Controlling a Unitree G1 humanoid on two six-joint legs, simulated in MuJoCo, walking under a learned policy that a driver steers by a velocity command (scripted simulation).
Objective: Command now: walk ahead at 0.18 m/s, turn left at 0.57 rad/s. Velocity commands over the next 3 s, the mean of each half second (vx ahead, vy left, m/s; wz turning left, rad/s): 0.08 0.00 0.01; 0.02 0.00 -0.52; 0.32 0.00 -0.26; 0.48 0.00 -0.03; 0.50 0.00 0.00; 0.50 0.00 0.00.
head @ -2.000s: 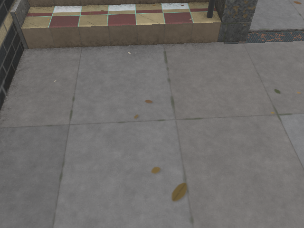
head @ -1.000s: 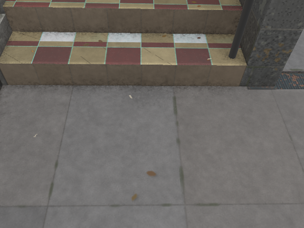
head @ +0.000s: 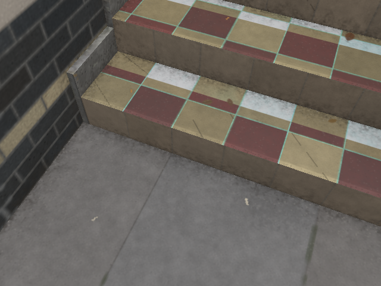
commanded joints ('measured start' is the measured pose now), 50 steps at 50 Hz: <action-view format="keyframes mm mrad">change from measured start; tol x16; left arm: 1 -20 107 8 -121 -25 -36 -4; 50 12 151 37 -181 67 118 -42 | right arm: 1 178 -197 -51 -49 12 -14 -12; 27 -109 -76 1 -76 -27 22 -81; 50 57 -127 6 -42 -28 22 -59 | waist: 1 -82 47 -347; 23 3 68 -165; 27 56 -272 -156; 42 -53 -198 -160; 45 5 285 -190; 50 -8 93 -98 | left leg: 1 672 319 -527 -243 459 271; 8 264 223 -247 -314 515 186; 16 277 236 -219 -399 -16 140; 23 456 284 -183 -221 362 109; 25 309 145 -33 -8 208 -13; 27 -73 -63 -11 286 -449 -115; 29 -143 -19 -99 473 -431 -120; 42 313 -26 -69 -267 -1 -132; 45 472 468 -588 -337 359 163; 50 365 253 -208 -404 -43 78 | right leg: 1 -498 41 176 333 27 -18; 12 -151 -49 162 -204 369 -11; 21 -215 4 106 -364 184 -29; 24 -55 24 108 -635 491 -91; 27 204 -302 589 -703 1031 -396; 40 81 -103 498 -645 792 -254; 43 -64 -1 477 -515 463 -154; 45 -358 166 264 -69 -110 -58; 50 -324 78 159 94 208 -26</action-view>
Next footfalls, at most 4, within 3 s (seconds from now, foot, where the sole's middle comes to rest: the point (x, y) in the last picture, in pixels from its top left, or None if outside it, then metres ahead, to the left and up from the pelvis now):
0.48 right None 0.10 -0.15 -0.75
0.86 left None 0.19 0.09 -0.75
1.24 right None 0.11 -0.13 -0.75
1.68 left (235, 258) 0.51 -0.12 -0.75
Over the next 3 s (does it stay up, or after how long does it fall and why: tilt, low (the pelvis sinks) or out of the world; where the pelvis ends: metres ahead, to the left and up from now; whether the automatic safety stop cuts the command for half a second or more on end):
stays up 0.93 -0.35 0.19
